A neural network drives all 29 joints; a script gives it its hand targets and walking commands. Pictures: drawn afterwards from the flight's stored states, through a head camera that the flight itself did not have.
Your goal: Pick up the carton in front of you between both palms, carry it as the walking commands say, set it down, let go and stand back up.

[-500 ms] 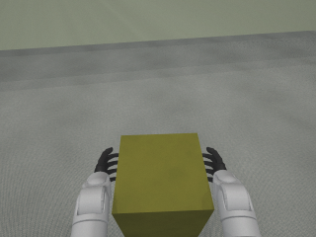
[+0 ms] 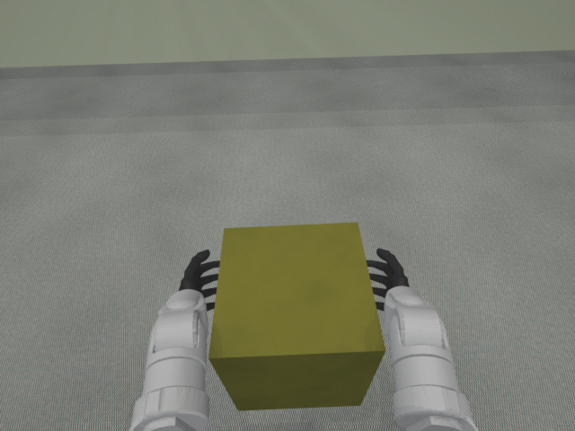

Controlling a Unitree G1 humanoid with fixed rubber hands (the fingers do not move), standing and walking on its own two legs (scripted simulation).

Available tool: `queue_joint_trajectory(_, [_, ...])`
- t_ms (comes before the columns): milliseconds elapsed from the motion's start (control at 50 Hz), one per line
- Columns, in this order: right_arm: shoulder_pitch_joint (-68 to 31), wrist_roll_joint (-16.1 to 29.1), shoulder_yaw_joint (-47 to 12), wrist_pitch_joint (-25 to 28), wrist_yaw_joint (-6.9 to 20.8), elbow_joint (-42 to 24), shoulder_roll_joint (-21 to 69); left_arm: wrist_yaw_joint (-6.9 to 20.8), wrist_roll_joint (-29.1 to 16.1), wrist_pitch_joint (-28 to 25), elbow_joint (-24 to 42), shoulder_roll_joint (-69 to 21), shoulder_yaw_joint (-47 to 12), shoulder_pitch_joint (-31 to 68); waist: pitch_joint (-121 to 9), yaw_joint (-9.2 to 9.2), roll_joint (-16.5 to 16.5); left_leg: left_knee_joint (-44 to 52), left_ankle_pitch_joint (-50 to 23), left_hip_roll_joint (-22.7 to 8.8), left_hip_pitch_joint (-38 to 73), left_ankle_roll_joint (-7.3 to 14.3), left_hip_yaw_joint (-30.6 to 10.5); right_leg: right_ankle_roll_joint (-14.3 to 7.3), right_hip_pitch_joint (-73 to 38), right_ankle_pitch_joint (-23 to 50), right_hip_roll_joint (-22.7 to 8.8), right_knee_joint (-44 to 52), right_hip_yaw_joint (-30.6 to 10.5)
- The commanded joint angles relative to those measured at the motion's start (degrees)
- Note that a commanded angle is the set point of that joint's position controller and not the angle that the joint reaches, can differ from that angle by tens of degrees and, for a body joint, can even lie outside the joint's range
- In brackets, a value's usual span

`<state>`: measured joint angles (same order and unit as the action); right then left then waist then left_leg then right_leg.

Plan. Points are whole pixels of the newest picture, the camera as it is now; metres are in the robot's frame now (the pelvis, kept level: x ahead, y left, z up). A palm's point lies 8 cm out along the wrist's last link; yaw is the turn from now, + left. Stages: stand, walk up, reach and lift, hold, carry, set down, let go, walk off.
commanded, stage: set down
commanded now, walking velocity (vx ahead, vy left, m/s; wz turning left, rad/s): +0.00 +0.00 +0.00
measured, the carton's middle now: (295, 320) +0.32 -0.01 -0.05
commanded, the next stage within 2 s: none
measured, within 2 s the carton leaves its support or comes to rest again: neither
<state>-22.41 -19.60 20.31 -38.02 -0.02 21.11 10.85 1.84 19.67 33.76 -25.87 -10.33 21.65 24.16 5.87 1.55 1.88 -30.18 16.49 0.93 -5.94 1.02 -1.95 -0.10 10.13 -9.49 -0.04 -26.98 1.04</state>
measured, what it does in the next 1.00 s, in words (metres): lowers itself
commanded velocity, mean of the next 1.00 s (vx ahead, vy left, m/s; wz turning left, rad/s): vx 0.00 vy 0.00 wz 0.00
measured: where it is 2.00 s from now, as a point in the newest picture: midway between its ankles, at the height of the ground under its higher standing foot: outside the picture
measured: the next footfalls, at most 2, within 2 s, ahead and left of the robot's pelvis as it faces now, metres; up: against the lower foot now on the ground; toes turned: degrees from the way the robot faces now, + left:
none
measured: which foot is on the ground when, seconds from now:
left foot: down 0.00-1.00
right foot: down 0.00-1.00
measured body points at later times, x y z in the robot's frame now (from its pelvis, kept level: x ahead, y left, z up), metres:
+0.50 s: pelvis -0.03 -0.02 -0.10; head +0.20 -0.04 +0.29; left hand +0.39 +0.13 -0.17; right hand +0.38 -0.18 -0.19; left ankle +0.01 +0.11 -0.73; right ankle +0.07 -0.12 -0.73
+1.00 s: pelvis -0.05 -0.01 -0.22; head +0.22 -0.04 +0.14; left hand +0.43 +0.10 -0.31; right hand +0.42 -0.20 -0.32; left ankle +0.01 +0.12 -0.73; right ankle +0.07 -0.12 -0.73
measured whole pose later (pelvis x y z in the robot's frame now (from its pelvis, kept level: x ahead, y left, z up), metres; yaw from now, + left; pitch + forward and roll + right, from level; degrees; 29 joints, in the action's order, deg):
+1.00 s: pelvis -0.05 -0.01 -0.22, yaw +3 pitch +44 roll +3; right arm -52.4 -13.5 24.3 -15.8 1.8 38.0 -3.1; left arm -6.7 11.4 13.3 -34.6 -8.1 27.0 51.2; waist -9.3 3.2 3.7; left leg -91.4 32.1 4.1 -103.6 -0.9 0.1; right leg -0.5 109.5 -23.3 -1.2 -88.5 -1.5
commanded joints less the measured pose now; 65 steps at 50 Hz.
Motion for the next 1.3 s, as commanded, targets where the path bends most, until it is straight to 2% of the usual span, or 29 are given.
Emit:
queue_joint_trajectory(0, [-36.8,8.4,-21.4,4.7,11.6,7.3,48.9,12.5,-6.2,-4.8,-8.8,-45.8,-18.5,35.9,-9.4,-1.27,-1.8,6.5,10.2,2.1,-20.0,3.2,-4.0,-0.3,-12.3,-11.0,4.2,0.1,-5.2])
queue_joint_trajectory(60, [-38.3,3.8,-13.4,7.8,10.6,12.0,43.1,10.9,-0.3,-7.4,-13.7,-40.1,-9.0,35.8,-8.7,-2.16,-1.6,2.7,9.1,3.2,-22.8,3.3,-3.1,-0.2,-6.7,-12.9,3.9,-1.5,-6.3])
queue_joint_trajectory(100, [-37.4,1.4,-9.3,10.4,9.7,13.8,38.9,10.0,2.0,-9.2,-14.8,-36.7,-5.2,35.1,-9.8,-2.04,-1.9,-0.1,7.0,4.0,-25.8,2.8,-2.5,-0.2,-2.4,-10.4,4.0,-3.5,-6.3])
queue_joint_trajectory(180, [-35.9,-0.6,-7.2,16.6,8.3,14.8,34.1,9.4,2.2,-14.3,-14.4,-33.4,-4.9,34.8,-16.2,-1.07,-2.5,-6.0,2.5,5.4,-32.9,1.5,-1.5,-0.1,4.5,-2.2,4.7,-9.4,-5.7])
queue_joint_trajectory(240, [-36.7,0.4,-10.7,21.9,8.0,13.9,36.2,9.6,-0.6,-19.5,-13.5,-35.7,-9.4,36.1,-24.2,-0.62,-2.4,-10.5,-0.3,6.7,-39.4,0.9,-0.8,-0.2,6.9,3.9,5.2,-14.6,-5.5])
queue_joint_trajectory(320, [-41.1,4.4,-20.8,27.9,8.1,12.9,41.7,10.3,-5.1,-25.3,-13.3,-41.8,-18.7,38.9,-40.3,-0.61,-2.5,-17.9,-4.2,7.8,-49.0,-0.3,-0.3,0.1,7.8,12.7,5.5,-23.2,-5.9])
queue_joint_trajectory(400, [-46.6,9.8,-31.4,30.2,8.3,6.2,44.9,9.7,-10.4,-27.3,-7.4,-45.6,-28.8,43.0,-62.7,-0.58,-2.9,-25.2,-8.6,8.8,-56.2,-1.6,0.0,0.1,5.4,23.3,5.6,-32.3,-6.5])
queue_joint_trajectory(440, [-47.2,11.7,-34.1,29.6,8.5,4.0,44.6,8.8,-12.5,-26.7,-5.0,-46.2,-32.0,43.8,-70.2,-0.12,-3.1,-28.5,-9.4,9.2,-59.4,-2.0,0.2,0.1,7.5,25.1,5.9,-36.0,-6.1])
queue_joint_trajectory(480, [-46.3,12.5,-34.9,28.3,8.9,4.1,44.2,8.2,-13.4,-25.4,-4.6,-47.4,-33.2,43.6,-71.5,0.54,-2.9,-30.8,-8.1,9.4,-62.2,-2.3,0.4,0.3,12.8,22.5,6.4,-38.0,-5.4])
queue_joint_trajectory(520, [-46.0,12.4,-34.3,26.6,9.7,5.8,44.1,8.1,-13.2,-23.5,-5.8,-49.1,-32.8,43.7,-68.5,1.01,-2.3,-32.6,-4.8,9.4,-63.8,-2.3,0.4,0.5,21.4,15.2,6.9,-38.8,-4.5])
queue_joint_trajectory(580, [-47.5,11.5,-31.7,24.0,11.4,9.3,43.7,8.4,-12.2,-20.6,-9.0,-51.1,-30.2,44.8,-62.4,1.33,-1.9,-34.5,0.7,9.3,-68.2,-2.4,0.5,0.2,31.9,5.8,7.3,-40.2,-3.5])
queue_joint_trajectory(620, [-48.8,10.8,-29.5,22.7,12.4,11.4,43.0,8.4,-11.6,-19.3,-11.0,-51.6,-28.1,45.9,-60.1,1.60,-1.9,-35.8,2.7,9.4,-70.9,-2.4,0.7,0.1,36.8,2.8,7.4,-41.6,-2.9])
queue_joint_trajectory(780, [-54.3,10.1,-23.8,22.9,13.9,16.5,39.2,5.9,-11.1,-19.8,-14.0,-50.3,-23.6,51.9,-61.9,2.89,-1.4,-43.3,1.8,10.5,-78.3,-2.9,1.4,-0.2,49.3,4.1,7.7,-49.4,-1.3])
queue_joint_trajectory(1020, [-63.9,13.4,-22.9,23.5,13.3,16.7,32.4,0.7,-14.6,-21.2,-10.9,-46.7,-25.9,63.4,-71.0,5.17,-1.6,-55.6,3.9,12.0,-85.4,-3.6,3.5,0.8,56.6,3.7,7.6,-60.8,0.0])
queue_joint_trajectory(1220, [-71.7,14.9,-22.3,22.4,13.5,18.3,28.3,-0.4,-15.6,-20.6,-12.3,-43.2,-24.0,72.5,-70.0,6.37,-2.4,-63.9,8.2,12.5,-94.3,-3.2,5.4,1.6,60.0,1.4,6.8,-67.6,0.1])
queue_joint_trajectory(1280, [-73.3,15.0,-21.7,22.2,13.5,19.8,26.8,-0.4,-16.3,-20.6,-12.9,-42.0,-23.7,75.4,-69.0,7.26,-1.9,-66.2,9.1,12.6,-98.4,-3.5,6.0,1.6,59.2,1.9,6.3,-69.5,-0.4])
